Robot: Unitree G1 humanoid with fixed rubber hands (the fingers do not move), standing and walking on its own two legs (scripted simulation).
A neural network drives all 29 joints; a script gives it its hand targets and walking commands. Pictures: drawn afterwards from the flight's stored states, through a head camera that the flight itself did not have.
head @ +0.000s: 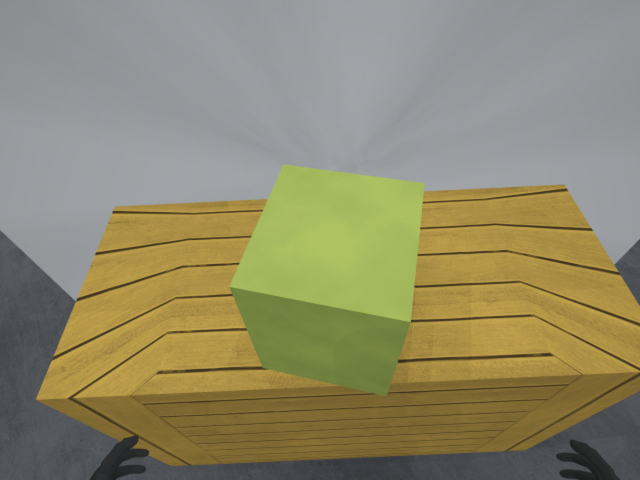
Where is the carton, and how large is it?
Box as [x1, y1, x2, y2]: [229, 164, 424, 395]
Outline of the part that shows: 283,164 229,286 263,367 386,395 410,322 424,183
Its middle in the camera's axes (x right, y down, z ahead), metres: +0.03 +0.07 +0.57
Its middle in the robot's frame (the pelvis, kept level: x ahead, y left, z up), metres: +0.37 +0.02 -0.02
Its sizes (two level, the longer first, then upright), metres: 0.210 0.200 0.250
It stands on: a pedestal, 0.63 m high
